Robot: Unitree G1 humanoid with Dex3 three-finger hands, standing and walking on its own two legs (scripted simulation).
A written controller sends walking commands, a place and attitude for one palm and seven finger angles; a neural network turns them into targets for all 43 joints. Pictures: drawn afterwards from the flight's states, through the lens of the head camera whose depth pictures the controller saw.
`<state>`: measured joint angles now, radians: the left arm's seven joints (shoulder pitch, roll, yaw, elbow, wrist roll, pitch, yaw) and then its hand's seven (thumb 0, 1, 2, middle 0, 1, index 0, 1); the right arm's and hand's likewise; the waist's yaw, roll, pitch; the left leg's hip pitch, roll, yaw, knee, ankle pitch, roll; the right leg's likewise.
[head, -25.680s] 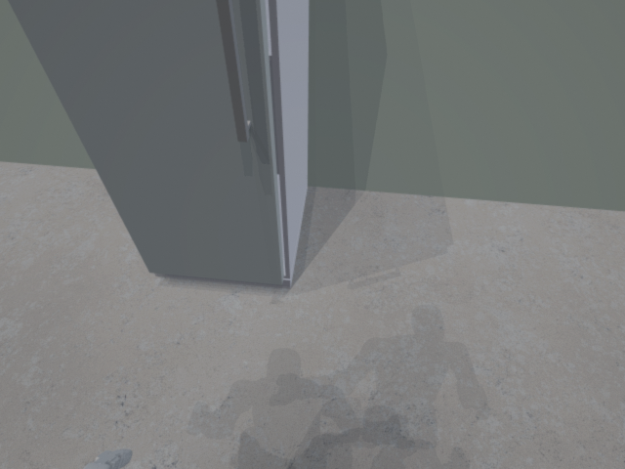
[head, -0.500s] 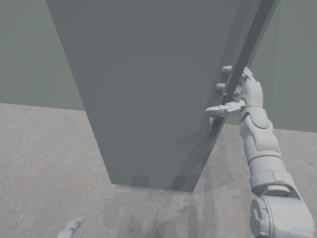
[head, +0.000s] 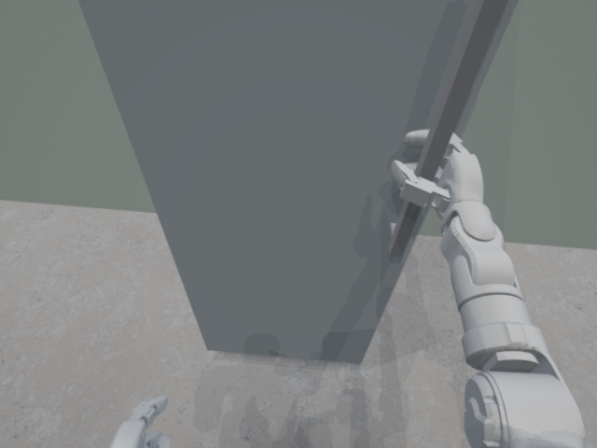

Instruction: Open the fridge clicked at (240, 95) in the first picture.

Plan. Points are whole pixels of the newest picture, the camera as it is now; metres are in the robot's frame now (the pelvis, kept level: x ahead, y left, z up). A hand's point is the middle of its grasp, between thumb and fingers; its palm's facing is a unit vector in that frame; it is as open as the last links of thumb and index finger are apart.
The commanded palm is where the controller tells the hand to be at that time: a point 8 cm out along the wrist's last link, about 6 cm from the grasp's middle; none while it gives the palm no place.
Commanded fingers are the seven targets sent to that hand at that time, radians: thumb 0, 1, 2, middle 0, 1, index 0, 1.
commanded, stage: grip the handle and tug to test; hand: right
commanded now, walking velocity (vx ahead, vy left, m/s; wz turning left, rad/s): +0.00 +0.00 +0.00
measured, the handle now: (436, 126) +0.48 -0.13 +0.22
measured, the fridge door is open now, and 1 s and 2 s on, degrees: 0 5 31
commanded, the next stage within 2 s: pull the door a little, standing still in 0.82 s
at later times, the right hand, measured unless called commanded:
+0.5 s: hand (409, 177) +0.43 -0.10 +0.17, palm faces +0.01 +1.00 +0.02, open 5.1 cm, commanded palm +0.39 -0.16 +0.16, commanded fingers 0.00 -0.90 -0.90 0.45 1.40 0.45 1.40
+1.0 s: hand (410, 196) +0.39 -0.10 +0.17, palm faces -0.01 +1.00 +0.01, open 5.3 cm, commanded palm +0.36 -0.15 +0.16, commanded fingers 0.00 -0.90 -0.90 0.45 1.40 0.45 1.40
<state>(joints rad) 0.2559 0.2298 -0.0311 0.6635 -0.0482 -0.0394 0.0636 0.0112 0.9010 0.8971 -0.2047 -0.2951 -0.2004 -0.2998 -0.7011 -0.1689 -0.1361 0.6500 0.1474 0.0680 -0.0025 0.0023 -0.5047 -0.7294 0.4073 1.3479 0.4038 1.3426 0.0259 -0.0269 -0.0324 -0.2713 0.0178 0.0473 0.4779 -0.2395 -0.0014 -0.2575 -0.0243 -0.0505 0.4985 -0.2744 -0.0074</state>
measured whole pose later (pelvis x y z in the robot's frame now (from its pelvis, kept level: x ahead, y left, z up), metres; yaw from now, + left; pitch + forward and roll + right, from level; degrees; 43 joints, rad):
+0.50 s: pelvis +0.01 +0.01 +0.00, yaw +1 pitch +2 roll +0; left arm 0.28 0.24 -0.02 0.66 -0.05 -0.03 0.05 0.01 0.90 0.90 -0.20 -0.29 -0.20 -0.30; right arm -0.65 -0.18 -0.16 0.59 0.15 0.07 0.00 0.01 -0.78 -0.82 0.40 1.40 0.43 1.40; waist 0.03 -0.04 -0.04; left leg -0.26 0.01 0.04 0.46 -0.24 0.01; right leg -0.23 -0.03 -0.06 0.48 -0.27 0.00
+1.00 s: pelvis +0.03 +0.01 +0.00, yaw +0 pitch +0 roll +0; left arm 0.20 0.23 -0.03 0.61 -0.04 0.02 0.05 0.01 0.90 0.90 -0.20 -0.29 -0.20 -0.30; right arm -0.41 -0.11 -0.07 0.20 0.15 0.24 -0.01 0.00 -0.75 -0.79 0.41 1.40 0.42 1.40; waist -0.01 -0.04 -0.05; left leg -0.18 0.01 0.05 0.45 -0.27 0.00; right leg -0.16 -0.03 -0.05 0.46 -0.30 0.00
